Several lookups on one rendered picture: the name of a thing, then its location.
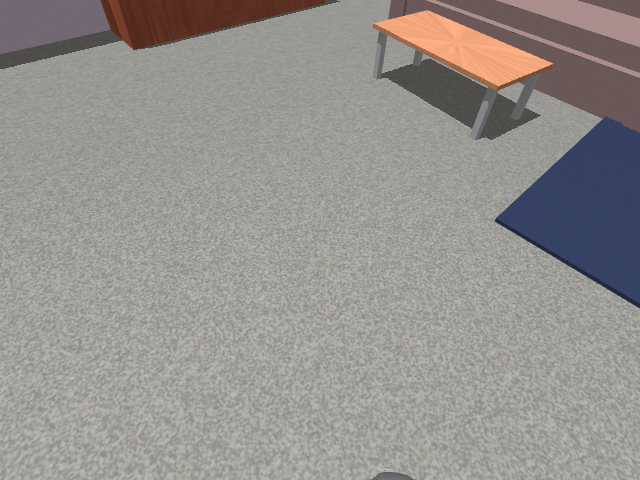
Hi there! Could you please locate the sofa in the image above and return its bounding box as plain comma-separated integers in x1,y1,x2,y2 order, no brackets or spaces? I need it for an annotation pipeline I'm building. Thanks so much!
388,0,640,133

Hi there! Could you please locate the coffee table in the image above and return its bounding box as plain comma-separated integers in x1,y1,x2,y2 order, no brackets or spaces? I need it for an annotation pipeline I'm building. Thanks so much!
373,10,553,140

